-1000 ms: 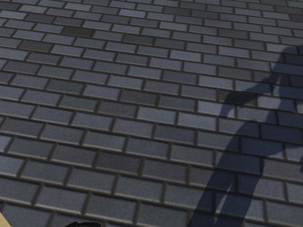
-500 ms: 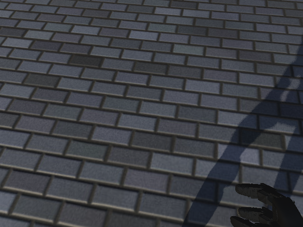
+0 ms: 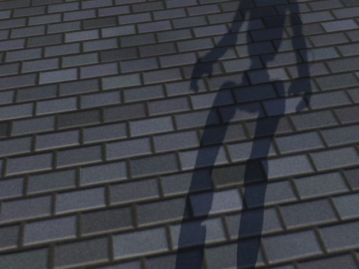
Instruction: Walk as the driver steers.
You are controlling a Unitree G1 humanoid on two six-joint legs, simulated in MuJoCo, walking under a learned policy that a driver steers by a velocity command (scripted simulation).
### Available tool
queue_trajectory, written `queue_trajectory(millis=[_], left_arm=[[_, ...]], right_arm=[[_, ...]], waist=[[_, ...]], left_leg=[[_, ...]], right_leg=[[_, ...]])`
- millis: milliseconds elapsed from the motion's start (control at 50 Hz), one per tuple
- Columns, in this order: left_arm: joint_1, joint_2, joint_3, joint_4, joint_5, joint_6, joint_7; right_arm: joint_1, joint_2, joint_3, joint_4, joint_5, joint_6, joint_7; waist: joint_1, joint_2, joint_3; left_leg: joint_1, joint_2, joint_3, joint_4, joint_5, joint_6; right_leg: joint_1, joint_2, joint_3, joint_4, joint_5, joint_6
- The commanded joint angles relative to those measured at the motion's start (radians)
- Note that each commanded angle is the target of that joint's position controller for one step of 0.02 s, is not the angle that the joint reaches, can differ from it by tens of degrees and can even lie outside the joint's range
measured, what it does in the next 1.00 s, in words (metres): walks ahead: left foot, then right foot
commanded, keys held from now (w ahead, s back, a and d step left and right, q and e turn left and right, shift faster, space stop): e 0.10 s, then w+e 0.40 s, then q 0.50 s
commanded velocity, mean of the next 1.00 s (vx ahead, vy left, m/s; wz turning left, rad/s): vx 0.20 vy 0.00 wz -0.24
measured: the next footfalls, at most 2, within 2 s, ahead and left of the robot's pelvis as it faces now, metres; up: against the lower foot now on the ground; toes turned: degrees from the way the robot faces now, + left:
left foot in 0.34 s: +0.12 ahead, +0.14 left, +0.00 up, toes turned -15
right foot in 0.74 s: +0.25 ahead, -0.21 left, +0.00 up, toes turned -18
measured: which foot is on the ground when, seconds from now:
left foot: up 0.00-0.32, down 0.34-0.76, up 0.78-1.00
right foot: down 0.00-0.34, up 0.36-0.72, down 0.74-1.00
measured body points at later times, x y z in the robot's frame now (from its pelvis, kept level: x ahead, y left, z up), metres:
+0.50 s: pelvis +0.09 +0.02 +0.02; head +0.09 +0.04 +0.47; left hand +0.33 +0.23 -0.07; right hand +0.07 -0.28 -0.08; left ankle +0.08 +0.15 -0.72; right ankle +0.10 -0.13 -0.64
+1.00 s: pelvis +0.19 -0.06 +0.02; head +0.23 -0.06 +0.46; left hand +0.41 +0.17 -0.08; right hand +0.24 -0.36 -0.10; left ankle +0.24 +0.06 -0.66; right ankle +0.21 -0.20 -0.72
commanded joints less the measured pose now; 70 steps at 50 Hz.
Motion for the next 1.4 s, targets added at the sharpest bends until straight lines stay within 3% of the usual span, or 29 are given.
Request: queue_trajectory(millis=[20,60,180,280,320,340,360,380,420,460,540,620,680,720,740,760,780,800,820,860,900,1100,1120,1140,1160,1180,1200,1240,1400], left_arm=[[0.184,0.224,0.063,-0.067,0.006,-0.005,0.018],[0.076,0.164,0.047,-0.085,-0.020,-0.001,0.031],[0.031,0.167,0.053,-0.122,-0.020,0.015,0.060],[0.054,0.176,0.058,-0.132,-0.023,0.017,0.056],[0.032,0.159,0.053,-0.139,-0.032,0.024,0.054],[0.010,0.129,0.046,-0.150,-0.031,0.025,0.054],[0.017,0.036,0.023,-0.155,-0.035,0.023,0.052],[-0.012,0.051,0.024,-0.213,-0.045,0.003,0.041],[0.025,0.140,0.048,-0.176,-0.032,-0.012,0.024],[0.061,0.123,0.047,-0.142,-0.021,-0.009,0.019],[0.011,0.051,0.021,-0.142,-0.023,-0.014,0.016],[-0.112,-0.010,-0.010,-0.178,-0.011,-0.036,-0.002],[-0.116,0.037,0.007,-0.185,-0.027,-0.046,-0.015],[0.015,0.085,0.031,-0.140,-0.018,-0.054,-0.007],[0.099,0.134,0.046,-0.122,-0.002,-0.057,0.007],[0.239,0.220,0.062,-0.119,0.039,-0.051,0.027],[0.235,0.233,0.057,-0.117,0.033,-0.035,0.032],[0.242,0.183,0.050,-0.115,0.019,-0.019,0.031],[0.180,0.144,0.036,-0.111,0.004,-0.014,0.034],[0.048,0.083,0.017,-0.104,-0.010,-0.004,0.039],[-0.035,0.097,0.025,-0.099,0.015,-0.008,0.040],[-0.066,0.160,0.047,-0.034,-0.033,0.010,0.059],[-0.035,0.131,0.041,-0.015,-0.034,0.017,0.058],[0.021,0.086,0.031,0.002,-0.014,0.026,0.054],[0.006,0.068,0.019,-0.040,0.023,0.030,0.052],[-0.081,0.109,0.032,-0.066,0.009,0.026,0.061],[-0.099,0.133,0.041,-0.065,-0.013,0.027,0.067],[-0.063,0.141,0.051,-0.031,-0.002,0.037,0.079],[-0.069,0.086,0.029,-0.026,-0.009,0.020,0.069]], right_arm=[[0.008,-0.096,-0.012,-0.108,0.010,-0.018,0.018],[-0.031,-0.089,-0.014,-0.104,0.003,-0.002,0.002],[-0.023,-0.058,-0.010,-0.134,0.002,0.008,-0.002],[-0.011,-0.074,-0.019,-0.145,0.014,-0.024,0.023],[0.069,-0.068,-0.026,-0.121,0.019,-0.037,0.029],[0.154,-0.091,-0.038,-0.095,0.016,-0.041,0.025],[0.254,-0.155,-0.053,-0.078,0.001,-0.041,0.016],[0.213,-0.233,-0.069,-0.095,-0.039,-0.046,0.027],[0.090,-0.141,-0.051,-0.138,-0.010,-0.060,0.009],[0.079,-0.108,-0.039,-0.141,0.000,-0.063,0.006],[0.178,-0.075,-0.025,-0.100,-0.021,-0.071,0.014],[0.195,-0.129,-0.031,-0.071,0.015,-0.038,0.015],[0.245,-0.181,-0.046,-0.050,0.029,-0.024,0.021],[0.207,-0.166,-0.041,-0.054,0.041,-0.024,0.019],[0.218,-0.134,-0.032,-0.056,0.035,-0.033,0.022],[0.223,-0.056,-0.004,-0.102,-0.006,-0.047,0.027],[0.331,-0.008,0.018,-0.092,-0.001,-0.051,0.028],[0.298,-0.117,-0.016,-0.071,0.030,-0.039,0.024],[0.228,-0.122,-0.023,-0.091,0.041,-0.023,0.019],[0.211,-0.090,-0.025,-0.087,0.021,0.028,-0.004],[0.240,-0.059,-0.025,-0.095,0.015,0.065,-0.012],[0.145,-0.081,-0.037,-0.203,0.005,0.081,0.044],[0.166,-0.099,-0.048,-0.195,-0.002,0.080,0.041],[0.175,-0.177,-0.069,-0.206,-0.007,0.075,0.028],[0.150,-0.264,-0.076,-0.263,-0.008,0.066,0.014],[0.187,-0.262,-0.073,-0.269,-0.039,0.043,0.029],[0.156,-0.240,-0.067,-0.271,-0.040,0.025,0.036],[0.041,-0.175,-0.047,-0.290,0.001,0.023,0.024],[0.051,-0.173,-0.048,-0.318,0.005,0.037,-0.008]], waist=[[0.087,-0.163,-0.413],[0.044,-0.026,-0.265],[0.004,-0.134,-0.220],[0.004,-0.171,-0.179],[-0.050,-0.160,-0.146],[-0.089,-0.128,-0.130],[-0.099,0.061,-0.160],[-0.054,0.273,-0.063],[0.001,0.184,0.014],[0.008,0.137,0.015],[-0.029,0.089,0.029],[-0.057,0.139,0.018],[-0.056,0.179,-0.012],[0.023,0.164,-0.077],[0.058,0.131,-0.150],[0.095,-0.053,-0.338],[0.066,-0.300,-0.503],[0.103,-0.208,-0.497],[0.080,-0.187,-0.375],[0.015,-0.152,-0.214],[-0.033,-0.174,-0.145],[-0.042,-0.116,-0.141],[-0.038,-0.066,-0.126],[-0.012,0.150,-0.083],[0.017,0.397,-0.049],[-0.064,0.322,-0.129],[-0.045,0.227,-0.112],[0.010,0.124,-0.110],[0.000,0.127,-0.170]], left_leg=[[-0.426,-0.075,-0.250,0.565,-0.177,-0.018],[-0.439,-0.024,-0.252,0.469,-0.036,-0.010],[-0.235,-0.060,-0.214,0.101,0.101,-0.016],[-0.081,-0.099,-0.195,-0.124,0.107,0.012],[0.076,-0.096,-0.181,-0.300,0.192,0.045],[0.209,-0.034,-0.217,-0.379,0.175,0.074],[0.341,0.198,-0.455,-0.473,-0.023,0.128],[0.271,0.369,-0.833,-0.615,-0.292,0.243],[0.221,0.319,-0.708,-0.623,-0.252,0.225],[0.200,0.245,-0.520,-0.628,-0.049,0.173],[0.136,0.176,-0.281,-0.634,0.312,0.182],[0.082,0.120,-0.179,-0.587,0.591,0.179],[0.156,0.163,-0.246,-0.504,0.685,0.178],[0.182,0.138,-0.253,-0.373,0.800,0.133],[0.111,0.087,-0.221,-0.251,0.764,0.089],[-0.151,0.017,-0.185,0.042,0.342,0.024],[-0.341,-0.067,-0.230,0.315,-0.273,-0.028],[-0.349,-0.036,-0.290,0.432,-0.248,-0.039],[-0.426,-0.013,-0.251,0.467,-0.200,-0.037],[-0.376,0.028,-0.222,0.409,-0.086,-0.058],[-0.253,0.015,-0.179,0.391,0.008,-0.066],[-0.011,-0.014,-0.100,-0.139,0.243,0.057],[0.045,-0.041,-0.105,-0.212,0.276,0.086],[0.095,0.069,-0.303,-0.372,0.482,0.143],[0.158,0.289,-0.639,-0.428,0.737,0.297],[0.114,0.326,-0.726,-0.496,0.625,0.397],[0.107,0.274,-0.661,-0.500,0.509,0.354],[0.085,0.197,-0.546,-0.469,0.443,0.251],[0.142,0.127,-0.530,-0.434,0.477,0.248]], right_leg=[[0.644,-0.349,0.560,-0.171,0.623,-0.353],[0.449,-0.259,0.422,-0.202,0.364,-0.246],[0.190,-0.140,0.400,-0.323,-0.278,-0.198],[0.109,-0.125,0.467,-0.323,-0.467,-0.171],[0.013,-0.081,0.457,-0.289,-0.525,-0.132],[-0.105,-0.034,0.414,-0.205,-0.533,-0.083],[-0.258,0.064,0.259,0.138,-0.519,-0.017],[-0.478,0.100,0.168,0.329,-0.415,-0.009],[-0.517,0.023,0.208,0.506,-0.238,0.006],[-0.472,-0.005,0.172,0.584,-0.131,0.034],[-0.370,-0.017,0.136,0.564,0.005,0.067],[-0.117,-0.021,-0.008,0.174,0.055,0.087],[-0.003,0.022,-0.010,0.015,0.005,0.069],[0.189,0.045,-0.001,-0.185,0.153,0.020],[0.382,-0.006,0.031,-0.194,0.334,-0.010],[0.751,-0.265,0.246,-0.033,0.853,-0.103],[0.892,-0.491,0.465,-0.037,0.990,-0.279],[0.774,-0.433,0.416,-0.090,0.807,-0.271],[0.689,-0.381,0.320,-0.119,0.649,-0.236],[0.414,-0.306,0.202,-0.223,0.344,-0.181],[0.205,-0.279,0.114,-0.305,0.225,-0.179],[0.210,-0.316,-0.007,-0.199,0.018,-0.099],[0.176,-0.276,-0.042,-0.115,-0.086,-0.048],[0.067,-0.172,-0.144,0.120,-0.243,0.040],[-0.190,-0.025,-0.140,0.447,-0.547,0.128],[-0.230,0.011,0.031,0.604,-0.562,0.110],[-0.248,-0.009,0.073,0.651,-0.474,0.088],[-0.235,-0.039,0.095,0.619,-0.309,0.081],[-0.123,0.012,0.110,0.341,-0.188,0.127]])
